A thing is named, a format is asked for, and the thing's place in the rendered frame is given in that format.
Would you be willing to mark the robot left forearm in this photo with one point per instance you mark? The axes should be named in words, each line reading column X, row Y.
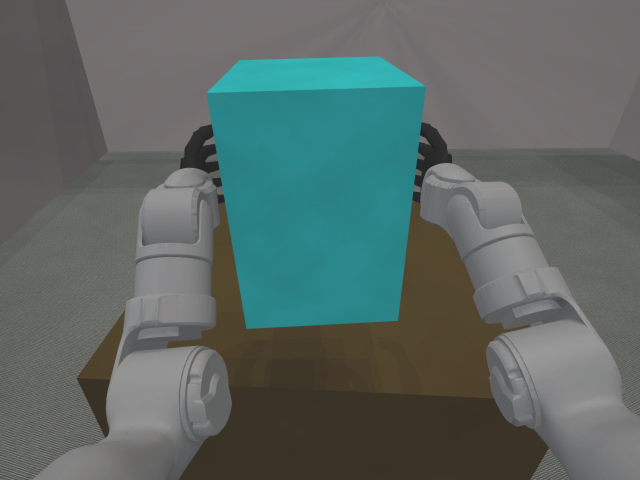
column 174, row 257

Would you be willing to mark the right robot upper arm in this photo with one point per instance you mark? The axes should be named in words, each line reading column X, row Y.
column 557, row 379

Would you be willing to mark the carton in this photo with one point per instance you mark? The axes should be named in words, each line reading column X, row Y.
column 317, row 158

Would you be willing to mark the pedestal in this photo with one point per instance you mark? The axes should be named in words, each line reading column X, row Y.
column 396, row 400

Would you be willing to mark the robot right forearm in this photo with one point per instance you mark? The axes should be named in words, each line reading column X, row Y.
column 513, row 282

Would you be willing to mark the robot left hand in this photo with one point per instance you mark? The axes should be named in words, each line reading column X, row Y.
column 196, row 154

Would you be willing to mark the robot right hand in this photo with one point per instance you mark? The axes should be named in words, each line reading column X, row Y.
column 434, row 154

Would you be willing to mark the left robot upper arm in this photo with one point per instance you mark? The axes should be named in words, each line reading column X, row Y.
column 162, row 405

